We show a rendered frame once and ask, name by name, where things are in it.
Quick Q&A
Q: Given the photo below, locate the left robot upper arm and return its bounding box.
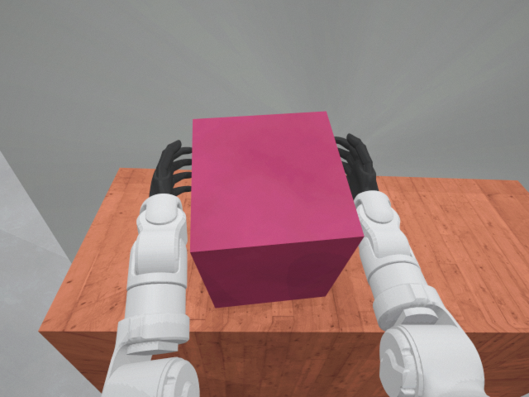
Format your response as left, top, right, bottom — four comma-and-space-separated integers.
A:
102, 357, 200, 397

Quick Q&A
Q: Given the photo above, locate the robot left hand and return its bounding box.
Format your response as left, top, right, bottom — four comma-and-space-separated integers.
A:
149, 140, 192, 197

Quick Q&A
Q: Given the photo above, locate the right robot upper arm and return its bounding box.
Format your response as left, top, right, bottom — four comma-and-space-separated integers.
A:
379, 325, 489, 397

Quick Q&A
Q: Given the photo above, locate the left robot forearm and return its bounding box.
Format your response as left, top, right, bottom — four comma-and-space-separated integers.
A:
101, 194, 189, 397

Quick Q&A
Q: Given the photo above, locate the right robot forearm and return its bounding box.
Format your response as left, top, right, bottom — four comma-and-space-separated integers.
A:
354, 190, 484, 378

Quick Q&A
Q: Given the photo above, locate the carton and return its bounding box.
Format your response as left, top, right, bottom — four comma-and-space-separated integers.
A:
190, 111, 364, 308

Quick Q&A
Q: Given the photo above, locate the robot right hand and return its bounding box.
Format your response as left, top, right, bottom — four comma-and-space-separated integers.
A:
334, 133, 379, 200

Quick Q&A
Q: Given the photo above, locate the pedestal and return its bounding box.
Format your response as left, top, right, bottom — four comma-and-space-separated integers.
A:
38, 168, 529, 397

